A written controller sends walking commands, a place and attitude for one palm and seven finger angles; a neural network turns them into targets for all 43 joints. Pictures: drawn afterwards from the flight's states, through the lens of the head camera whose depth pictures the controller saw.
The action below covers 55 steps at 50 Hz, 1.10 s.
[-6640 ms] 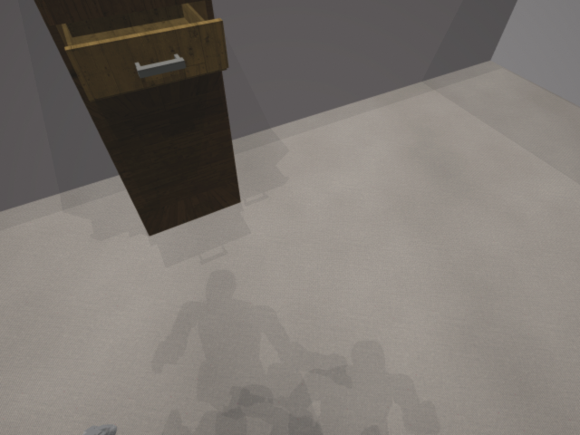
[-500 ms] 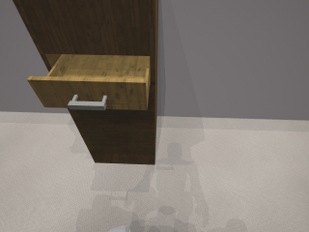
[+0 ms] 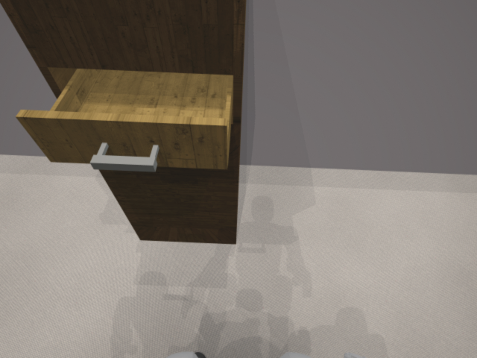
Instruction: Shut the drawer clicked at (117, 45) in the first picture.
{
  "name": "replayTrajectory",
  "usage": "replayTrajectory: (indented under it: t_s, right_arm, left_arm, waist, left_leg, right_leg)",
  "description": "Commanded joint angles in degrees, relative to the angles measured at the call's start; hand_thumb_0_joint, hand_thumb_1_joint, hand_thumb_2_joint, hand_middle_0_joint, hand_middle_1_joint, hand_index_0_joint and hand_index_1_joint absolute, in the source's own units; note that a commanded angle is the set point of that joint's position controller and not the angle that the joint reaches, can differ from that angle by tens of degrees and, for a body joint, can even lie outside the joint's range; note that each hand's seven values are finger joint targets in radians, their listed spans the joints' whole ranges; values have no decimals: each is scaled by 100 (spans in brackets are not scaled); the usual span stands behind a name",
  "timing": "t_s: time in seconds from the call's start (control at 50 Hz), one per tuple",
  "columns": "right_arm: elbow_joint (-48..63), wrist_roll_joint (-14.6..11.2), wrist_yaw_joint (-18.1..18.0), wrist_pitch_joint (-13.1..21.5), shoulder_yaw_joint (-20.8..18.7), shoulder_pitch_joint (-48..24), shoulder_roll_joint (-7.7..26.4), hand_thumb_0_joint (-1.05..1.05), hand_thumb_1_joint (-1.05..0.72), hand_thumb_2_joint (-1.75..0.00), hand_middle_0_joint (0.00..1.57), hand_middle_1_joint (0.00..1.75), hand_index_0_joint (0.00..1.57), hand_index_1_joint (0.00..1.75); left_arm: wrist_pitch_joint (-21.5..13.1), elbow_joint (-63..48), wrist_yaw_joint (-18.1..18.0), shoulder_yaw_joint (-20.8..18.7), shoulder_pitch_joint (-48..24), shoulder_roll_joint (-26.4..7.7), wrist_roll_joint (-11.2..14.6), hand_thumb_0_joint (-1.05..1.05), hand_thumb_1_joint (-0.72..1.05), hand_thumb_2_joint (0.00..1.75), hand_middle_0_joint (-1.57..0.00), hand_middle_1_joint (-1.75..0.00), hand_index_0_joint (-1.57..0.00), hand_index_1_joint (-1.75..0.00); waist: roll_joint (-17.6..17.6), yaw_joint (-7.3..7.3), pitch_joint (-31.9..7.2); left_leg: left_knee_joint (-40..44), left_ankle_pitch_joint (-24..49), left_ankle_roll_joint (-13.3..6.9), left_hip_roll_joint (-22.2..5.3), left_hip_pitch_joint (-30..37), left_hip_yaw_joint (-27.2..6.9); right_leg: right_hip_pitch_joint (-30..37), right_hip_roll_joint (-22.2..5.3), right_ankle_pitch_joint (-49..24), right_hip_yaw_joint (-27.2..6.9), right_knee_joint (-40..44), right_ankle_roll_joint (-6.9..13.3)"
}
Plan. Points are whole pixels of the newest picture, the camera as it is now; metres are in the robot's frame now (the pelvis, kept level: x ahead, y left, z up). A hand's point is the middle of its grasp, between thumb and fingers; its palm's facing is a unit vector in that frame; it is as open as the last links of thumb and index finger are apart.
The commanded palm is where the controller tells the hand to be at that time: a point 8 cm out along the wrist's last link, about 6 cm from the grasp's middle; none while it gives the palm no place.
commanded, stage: come to a stop and stand still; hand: left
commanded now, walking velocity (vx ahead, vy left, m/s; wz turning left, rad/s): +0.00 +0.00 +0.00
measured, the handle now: (127, 155) +0.45 +0.26 +0.04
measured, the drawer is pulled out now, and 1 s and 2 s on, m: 0.15 0.15 0.15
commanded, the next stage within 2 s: look again from close up in 0.92 s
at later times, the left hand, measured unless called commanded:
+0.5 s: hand out of the picture +0.00 +0.11 -0.17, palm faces +0.09 -0.97 -0.21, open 7.2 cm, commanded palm none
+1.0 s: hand out of the picture -0.07 +0.09 -0.17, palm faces +0.08 -0.99 -0.13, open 7.4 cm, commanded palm none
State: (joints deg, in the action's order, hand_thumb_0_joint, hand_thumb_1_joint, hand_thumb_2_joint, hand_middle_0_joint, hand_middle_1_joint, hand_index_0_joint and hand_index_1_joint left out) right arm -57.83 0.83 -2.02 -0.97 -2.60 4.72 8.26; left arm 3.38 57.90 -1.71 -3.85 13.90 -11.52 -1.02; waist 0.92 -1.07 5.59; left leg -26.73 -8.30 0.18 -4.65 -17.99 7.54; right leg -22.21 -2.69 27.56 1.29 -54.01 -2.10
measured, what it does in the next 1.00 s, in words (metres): steps on the spot: right foot, then left foot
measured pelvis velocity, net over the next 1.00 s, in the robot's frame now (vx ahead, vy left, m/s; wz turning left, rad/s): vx -0.04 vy -0.05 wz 0.02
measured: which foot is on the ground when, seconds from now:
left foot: down 0.00-0.08, up 0.10-0.36, down 0.38-1.00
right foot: up 0.00-0.06, down 0.08-1.00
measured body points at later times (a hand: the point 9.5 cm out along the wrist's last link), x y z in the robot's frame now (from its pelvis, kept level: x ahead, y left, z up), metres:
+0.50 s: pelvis -0.03 -0.07 +0.00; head -0.03 -0.07 +0.45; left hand +0.00 +0.16 -0.15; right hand -0.05 -0.29 -0.16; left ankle -0.07 +0.07 -0.74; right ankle -0.02 -0.14 -0.74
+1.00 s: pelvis -0.04 -0.05 +0.01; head -0.03 -0.05 +0.46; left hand -0.08 +0.14 -0.16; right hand -0.08 -0.26 -0.15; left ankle -0.07 +0.07 -0.74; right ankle -0.02 -0.14 -0.74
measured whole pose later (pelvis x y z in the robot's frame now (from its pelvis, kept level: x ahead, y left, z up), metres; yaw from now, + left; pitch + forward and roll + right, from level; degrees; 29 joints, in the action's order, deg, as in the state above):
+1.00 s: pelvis -0.04 -0.05 +0.01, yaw +1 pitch -1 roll +0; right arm -66.9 0.4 -2.5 0.5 0.2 20.3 6.0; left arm -0.2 66.4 -1.7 -0.3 18.8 -5.7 -0.3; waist 0.5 -0.2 0.7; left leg -22.1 -14.3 0.9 -1.6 -7.2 2.4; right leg -11.5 0.9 10.5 4.8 -22.4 2.7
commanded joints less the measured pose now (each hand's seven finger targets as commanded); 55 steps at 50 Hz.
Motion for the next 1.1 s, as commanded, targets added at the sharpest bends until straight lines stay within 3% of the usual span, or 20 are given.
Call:
replayTrajectory:
  t_s: [0.0,0.02,0.04,0.06,0.08,0.1,0.16,0.2,0.28,0.32,0.36,0.44,0.52,0.62,0.78,0.98,1.0,1.02,1.04,1.08]
  right_arm:
    - [224,59,24,-6,-305,206,1096,0,-90,-90,20,30,20,30]
    - [242,32,42,-33,-304,173,1056,0,-90,-90,20,30,20,30]
    - [262,-18,76,-67,-270,298,812,0,-90,-90,20,30,20,30]
    - [374,-51,118,-113,-178,425,380,0,-90,-90,20,30,20,30]
    - [481,-38,153,-172,-178,180,474,0,-90,-90,20,30,20,30]
    - [481,4,146,-229,-192,67,490,0,-90,-90,20,30,20,30]
    - [69,3,153,-165,-176,764,562,0,-90,-90,20,30,20,30]
    - [-28,-16,123,-105,-132,919,523,0,-90,-90,20,30,20,30]
    - [-136,-36,33,-8,-6,906,371,0,-90,-90,20,30,20,30]
    - [-367,-41,-14,54,51,1305,333,0,-90,-90,20,30,20,30]
    - [-519,-12,-36,140,75,1375,526,0,-90,-90,20,30,20,30]
    - [-680,-17,-54,134,124,1311,485,0,-90,-90,20,30,20,30]
    - [-731,10,-44,81,138,1509,360,0,-90,-90,20,30,20,30]
    - [-758,14,-39,63,145,1741,290,0,-90,-90,20,30,20,30]
    - [-767,4,-47,118,168,1916,204,0,-90,-90,20,30,20,30]
    - [-797,-30,-81,230,204,1959,191,0,-90,-90,20,30,20,30]
    - [-362,-54,34,315,201,1077,449,0,-90,-90,20,30,20,30]
    - [-208,-36,34,181,191,1634,144,0,-90,-90,20,30,20,30]
    - [-245,17,94,133,211,1753,166,0,-90,-90,20,30,20,30]
    - [-230,43,109,202,220,2113,196,0,-90,-90,20,30,20,30]
  left_arm:
    - [-130,-160,17,-6,847,-110,0,0,90,90,-20,-30,-20,-30]
    - [-162,-63,19,-19,1100,-179,-20,0,90,90,-20,-30,-20,-30]
    - [-211,-65,6,-31,1127,-465,-74,0,90,90,-20,-30,-20,-30]
    - [-281,-218,-14,-60,758,-899,-117,0,90,90,-20,-30,-20,-30]
    - [-245,-406,-11,-44,389,-1096,-80,0,90,90,-20,-30,-20,-30]
    - [-281,-448,-24,-65,156,-1049,-94,0,90,90,-20,-30,-20,-30]
    - [-325,-449,-15,50,-366,-642,-59,0,90,90,-20,-30,-20,-30]
    - [-370,-385,-15,55,-148,-611,-33,0,90,90,-20,-30,-20,-30]
    - [-411,-41,-45,42,333,-622,5,0,90,90,-20,-30,-20,-30]
    - [-414,80,-57,72,195,-590,71,0,90,90,-20,-30,-20,-30]
    - [-406,152,-35,147,265,-331,123,0,90,90,-20,-30,-20,-30]
    - [-366,351,-28,160,196,-346,107,0,90,90,-20,-30,-20,-30]
    - [-365,470,-13,187,234,-332,93,0,90,90,-20,-30,-20,-30]
    - [-371,514,-18,193,374,-264,78,0,90,90,-20,-30,-20,-30]
    - [-407,596,-29,213,658,-97,70,0,90,90,-20,-30,-20,-30]
    - [-453,719,-46,279,840,35,74,0,90,90,-20,-30,-20,-30]
    - [-597,851,-276,313,1285,-198,-12,0,90,90,-20,-30,-20,-30]
    - [-633,604,-214,284,1055,-439,1,0,90,90,-20,-30,-20,-30]
    - [-666,450,-155,245,761,-524,-7,0,90,90,-20,-30,-20,-30]
    - [-644,311,-109,242,461,-313,-2,0,90,90,-20,-30,-20,-30]
  waist:
    - [-1242,-28,-968]
    - [-944,-158,-922]
    - [-68,-156,-711]
    - [1374,43,-355]
    - [1122,-95,-275]
    - [1490,-54,-58]
    - [908,300,-6]
    - [772,202,-304]
    - [484,-34,-662]
    - [360,123,-845]
    - [-180,21,-756]
    - [-678,-29,-516]
    - [-144,52,-85]
    - [71,104,73]
    - [-71,101,13]
    - [-220,61,-105]
    - [-179,-247,245]
    - [-133,211,-310]
    - [-36,230,-448]
    - [16,389,-480]
  left_leg:
    - [696,414,-775,-1235,240,-1129]
    - [412,-319,-562,-1015,-177,-1004]
    - [-169,-1053,-247,-473,-579,-726]
    - [-1115,-1794,142,175,-947,-283]
    - [-1897,-2178,80,188,-479,-637]
    - [-2368,-2076,-6,216,-567,-928]
    - [-2802,-1423,-11,213,-504,-861]
    - [-2463,-1448,61,220,-415,-756]
    - [-799,-1529,128,199,-26,-637]
    - [401,-585,94,182,712,-703]
    - [614,654,-91,-261,1169,-1094]
    - [717,117,-87,-282,691,-1030]
    - [839,-578,-50,-82,565,-870]
    - [809,-733,-73,-12,583,-800]
    - [841,-706,-105,-25,572,-815]
    - [964,-296,-131,-137,571,-942]
    - [-326,-548,80,-120,24,-496]
    - [-456,-1345,15,156,260,-741]
    - [-634,-1250,1,166,479,-666]
    - [-302,-789,-92,155,721,-768]
  right_leg:
    - [883,-13,-490,226,1521,101]
    - [1402,6,-1156,298,2315,97]
    - [1514,-235,-1360,-60,3211,150]
    - [889,-1424,-888,-1597,4059,625]
    - [-127,-1892,-225,-1796,4444,1063]
    - [-471,-1665,-68,-1997,4502,1084]
    - [-59,-1046,-1188,-976,4075,954]
    - [593,-1025,-2245,-747,3800,1041]
    - [1591,-1113,-3639,-917,3426,1208]
    - [1567,-969,-3515,-824,3241,954]
    - [1177,-478,-2854,-497,3249,515]
    - [1523,-343,-2243,-376,3490,371]
    - [1244,-389,-1268,-562,3928,389]
    - [953,-379,-744,-648,4114,369]
    - [894,-355,-878,-594,4005,389]
    - [1196,-342,-1852,-408,3627,420]
    - [1064,-692,-4014,-668,3367,199]
    - [969,-1007,-2149,-1124,3707,536]
    - [673,-995,-787,-1123,3919,716]
    - [223,-737,-234,-778,3673,738]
